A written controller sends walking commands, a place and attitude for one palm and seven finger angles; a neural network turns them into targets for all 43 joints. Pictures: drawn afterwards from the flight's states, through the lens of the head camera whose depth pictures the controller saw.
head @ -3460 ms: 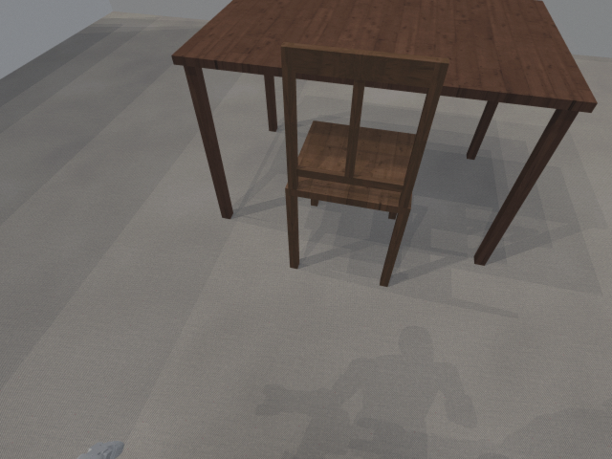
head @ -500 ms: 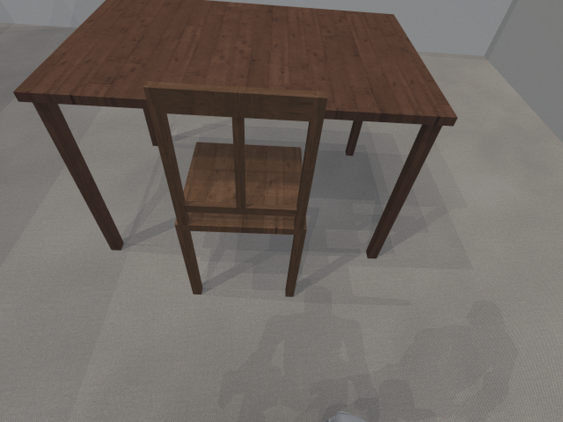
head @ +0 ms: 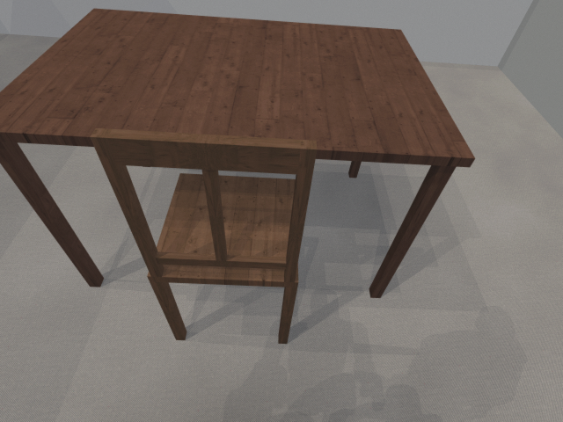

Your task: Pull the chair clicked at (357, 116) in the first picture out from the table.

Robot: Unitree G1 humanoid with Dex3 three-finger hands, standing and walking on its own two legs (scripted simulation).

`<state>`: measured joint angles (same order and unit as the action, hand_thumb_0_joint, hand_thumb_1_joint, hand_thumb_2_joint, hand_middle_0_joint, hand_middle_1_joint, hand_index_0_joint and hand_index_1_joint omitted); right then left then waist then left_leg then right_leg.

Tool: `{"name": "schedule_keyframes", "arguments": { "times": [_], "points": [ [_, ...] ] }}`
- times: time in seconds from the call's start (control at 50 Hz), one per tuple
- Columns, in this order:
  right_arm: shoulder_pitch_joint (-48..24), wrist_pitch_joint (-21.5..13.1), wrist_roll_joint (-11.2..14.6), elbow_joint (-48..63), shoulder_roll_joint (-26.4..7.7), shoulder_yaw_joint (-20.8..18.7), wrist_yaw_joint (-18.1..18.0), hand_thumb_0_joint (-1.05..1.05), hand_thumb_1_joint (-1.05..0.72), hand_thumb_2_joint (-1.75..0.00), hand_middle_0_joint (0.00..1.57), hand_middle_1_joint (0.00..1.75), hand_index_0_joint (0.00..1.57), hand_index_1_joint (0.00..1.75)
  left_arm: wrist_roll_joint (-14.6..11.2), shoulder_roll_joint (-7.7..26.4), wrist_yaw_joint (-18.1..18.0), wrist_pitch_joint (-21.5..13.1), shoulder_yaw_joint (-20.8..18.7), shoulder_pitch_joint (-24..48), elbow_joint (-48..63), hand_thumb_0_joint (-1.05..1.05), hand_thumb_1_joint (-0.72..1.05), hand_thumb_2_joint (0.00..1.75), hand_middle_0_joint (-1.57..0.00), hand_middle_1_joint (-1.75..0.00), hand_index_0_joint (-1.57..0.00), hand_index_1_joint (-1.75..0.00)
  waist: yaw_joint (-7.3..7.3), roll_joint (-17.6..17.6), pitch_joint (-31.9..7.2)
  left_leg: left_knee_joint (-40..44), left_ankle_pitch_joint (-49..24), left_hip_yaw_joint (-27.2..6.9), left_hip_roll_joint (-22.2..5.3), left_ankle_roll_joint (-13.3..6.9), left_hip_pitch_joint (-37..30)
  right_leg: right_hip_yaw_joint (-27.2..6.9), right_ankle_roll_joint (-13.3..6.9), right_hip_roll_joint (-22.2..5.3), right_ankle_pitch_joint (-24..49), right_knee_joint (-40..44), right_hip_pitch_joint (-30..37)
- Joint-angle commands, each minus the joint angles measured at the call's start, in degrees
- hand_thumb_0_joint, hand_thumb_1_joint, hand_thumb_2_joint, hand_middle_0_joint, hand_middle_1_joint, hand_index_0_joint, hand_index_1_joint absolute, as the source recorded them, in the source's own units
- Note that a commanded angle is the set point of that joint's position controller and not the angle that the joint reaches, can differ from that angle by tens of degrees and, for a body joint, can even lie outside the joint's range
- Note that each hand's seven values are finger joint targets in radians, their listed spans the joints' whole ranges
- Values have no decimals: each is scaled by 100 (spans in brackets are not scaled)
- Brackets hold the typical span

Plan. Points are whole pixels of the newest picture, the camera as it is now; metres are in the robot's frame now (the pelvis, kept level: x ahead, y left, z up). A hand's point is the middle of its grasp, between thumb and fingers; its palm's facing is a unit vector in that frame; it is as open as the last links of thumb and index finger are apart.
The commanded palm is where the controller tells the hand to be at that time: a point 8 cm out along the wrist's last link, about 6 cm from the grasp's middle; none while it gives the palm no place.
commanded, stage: come to a stop and stand still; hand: left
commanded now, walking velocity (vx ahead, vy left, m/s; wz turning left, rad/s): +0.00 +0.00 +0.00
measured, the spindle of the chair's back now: (216, 218) +0.52 +0.17 -0.09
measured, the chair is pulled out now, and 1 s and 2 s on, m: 0.00 0.00 0.00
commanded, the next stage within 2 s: look again from close up in 1.20 s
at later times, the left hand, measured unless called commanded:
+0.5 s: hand out of the picture +0.09 +0.16 -0.16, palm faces +0.05 -0.97 -0.24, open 7.4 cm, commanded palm none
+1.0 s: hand out of the picture -0.01 +0.19 -0.17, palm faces +0.04 -0.98 -0.17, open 7.4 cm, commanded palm none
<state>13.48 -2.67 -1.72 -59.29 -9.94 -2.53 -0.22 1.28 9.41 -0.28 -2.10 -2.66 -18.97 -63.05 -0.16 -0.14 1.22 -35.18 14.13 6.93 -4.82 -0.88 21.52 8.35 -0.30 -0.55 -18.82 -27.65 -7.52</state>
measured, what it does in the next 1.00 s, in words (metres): steps on the spot: left foot, then right foot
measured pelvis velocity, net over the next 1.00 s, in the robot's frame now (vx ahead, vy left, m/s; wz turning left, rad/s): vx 0.00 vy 0.02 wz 0.01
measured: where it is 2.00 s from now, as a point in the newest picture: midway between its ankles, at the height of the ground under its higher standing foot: outside the picture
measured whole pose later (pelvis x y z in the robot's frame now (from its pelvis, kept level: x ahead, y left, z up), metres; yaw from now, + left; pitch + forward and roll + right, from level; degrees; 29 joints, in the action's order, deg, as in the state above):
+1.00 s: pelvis +0.00 +0.02 +0.01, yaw +0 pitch -1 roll +0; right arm 13.6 0.0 -0.5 -63.7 -8.8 -0.4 -2.1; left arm 0.8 9.2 -1.3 0.8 -0.4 -15.6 -65.3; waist -0.7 1.2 2.4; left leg -23.6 12.9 3.9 1.6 -2.6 9.4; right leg 0.1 2.2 -2.6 -11.4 -23.9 -11.0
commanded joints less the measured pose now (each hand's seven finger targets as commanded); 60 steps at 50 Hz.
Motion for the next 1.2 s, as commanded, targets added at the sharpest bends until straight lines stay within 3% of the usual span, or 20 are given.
{"name": "schedule_keyframes", "arguments": {
  "times": [0.0,0.02,0.08,0.12,0.16,0.26,0.28,0.32,0.34,0.44,0.52,0.6,0.62,0.66,0.68,0.78,0.86,0.9,1.04,1.18],
  "points": [
    [1836,-57,-42,-180,-1213,-208,-94,0,-90,-90,20,30,20,30,-50,226,20,-51,-56,10,519,0,90,90,-20,-30,-20,-30,557,-1761,-13,2159,-558,-3072,-2000,-1087,-2164,-59,-149,182,-1544,-2680,-2600],
    [1552,-23,-16,-138,-1168,-157,-148,0,-90,-90,20,30,20,30,7,365,-42,-1,-50,30,523,0,90,90,-20,-30,-20,-30,445,-1424,58,2153,-905,-3079,-2169,-1289,-1695,-567,-177,-55,-1679,-3395,-2574],
    [173,-52,32,114,-534,100,-258,0,-90,-90,20,30,20,30,-61,130,-97,118,33,-254,127,0,90,90,-20,-30,-20,-30,-120,-703,61,1827,-3458,-1359,-1443,-974,-868,-892,89,-446,-755,-2821,-1612],
    [-24,-15,83,55,-568,108,-290,0,-90,-90,20,30,20,30,-94,70,-134,217,101,-386,21,0,90,90,-20,-30,-20,-30,-164,-683,-158,1587,-4474,-758,-1194,-851,-1138,-718,174,-357,-481,-1910,-1133],
    [6,90,102,27,-680,-4,-288,0,-90,-90,20,30,20,30,-61,192,-182,295,84,-287,94,0,90,90,-20,-30,-20,-30,-53,-699,-328,1459,-4405,-722,-1172,-820,-1317,-573,180,-273,-239,-1338,-929],
    [-226,294,96,138,-795,-202,-236,0,-90,-90,20,30,20,30,20,412,-202,302,-39,-435,278,0,90,90,-20,-30,-20,-30,-195,-556,-278,860,-2929,-643,-937,-484,-1023,-608,88,-292,1196,-301,-495],
    [-226,323,106,198,-670,-214,-217,0,-90,-90,20,30,20,30,42,587,-212,260,-72,-382,337,0,90,90,-20,-30,-20,-30,-167,-144,-305,496,-2097,-452,-549,-216,-879,-1050,-14,-542,2351,3,-438],
    [40,424,150,260,-264,-194,-140,0,-90,-90,20,30,20,30,62,1071,-204,202,-129,-108,450,0,90,90,-20,-30,-20,-30,20,1035,-360,-561,769,-34,399,212,-409,-2206,-742,-1856,4108,521,-426],
    [-134,509,132,303,-247,-198,-154,0,-90,-90,20,30,20,30,46,1128,-215,191,-144,-115,484,0,90,90,-20,-30,-20,-30,-133,1319,-382,-1292,1813,-347,450,206,-244,-2387,-1038,-2081,4448,716,-512],
    [-180,510,120,296,-342,-197,-129,0,-90,-90,20,30,20,30,60,1005,-285,211,-209,272,664,0,90,90,-20,-30,-20,-30,-136,836,-343,-2352,1490,-753,397,289,369,-1770,-1182,-1817,4313,507,-9],
    [-241,460,138,373,-271,-152,-96,0,-90,-90,20,30,20,30,75,1080,-272,230,-256,255,705,0,90,90,-20,-30,-20,-30,-260,975,-443,-1141,1438,-619,397,285,-11,-1835,-1185,-1778,3275,707,92],
    [426,359,124,128,-189,-67,-106,0,-90,-90,20,30,20,30,3,1047,-221,286,-223,573,714,0,90,90,-20,-30,-20,-30,42,1025,-403,1153,62,-384,466,194,-1374,-1524,-585,-1284,1468,601,-673],
    [487,323,124,78,-290,-63,-113,0,-90,-90,20,30,20,30,-24,877,-196,299,-173,622,733,0,90,90,-20,-30,-20,-30,51,602,-295,1500,-151,-593,253,134,-1682,-1288,-334,-978,706,417,-1026],
    [141,297,36,266,-820,-71,-122,0,-90,-90,20,30,20,30,-46,472,-160,360,-91,626,817,0,90,90,-20,-30,-20,-30,-130,-712,93,2081,-81,-1814,-914,-404,-466,-621,113,-298,39,-121,-883],
    [-88,258,38,272,-742,-52,-144,0,-90,-90,20,30,20,30,6,482,-174,402,-75,783,739,0,90,90,-20,-30,-20,-30,-99,-1142,288,2450,115,-2022,-904,-484,-54,-565,151,-235,61,-473,-665],
    [-167,205,69,123,-624,30,-231,0,-90,-90,20,30,20,30,1,429,-133,361,7,274,369,0,90,90,-20,-30,-20,-30,-256,-691,175,2062,-748,-1424,-576,-532,-589,-799,80,-262,294,-455,-582],
    [203,133,141,-66,-463,69,-200,0,-90,-90,20,30,20,30,-23,568,-164,223,92,90,109,0,90,90,-20,-30,-20,-30,-91,-406,-55,1721,-1001,-1177,-164,-190,-1007,-1123,3,-574,1394,631,-158],
    [267,154,146,-176,-499,82,-197,0,-90,-90,20,30,20,30,-47,525,-161,177,117,213,25,0,90,90,-20,-30,-20,-30,7,246,-202,1627,-1033,-1052,-161,-87,-1316,-1155,9,-544,1502,659,-264],
    [329,196,130,-335,-502,105,-179,0,-90,-90,20,30,20,30,-13,377,-160,229,152,-17,-156,0,90,90,-20,-30,-20,-30,-35,-33,485,2304,811,-1248,-146,-98,-690,-1055,34,-435,623,802,-454],
    [541,177,129,-399,-367,104,-185,0,-90,-90,20,30,20,30,-17,271,-183,173,167,-231,-218,0,90,90,-20,-30,-20,-30,-16,-22,340,2183,575,-1209,-100,-101,-787,-1065,11,-452,788,797,-460]
  ]
}}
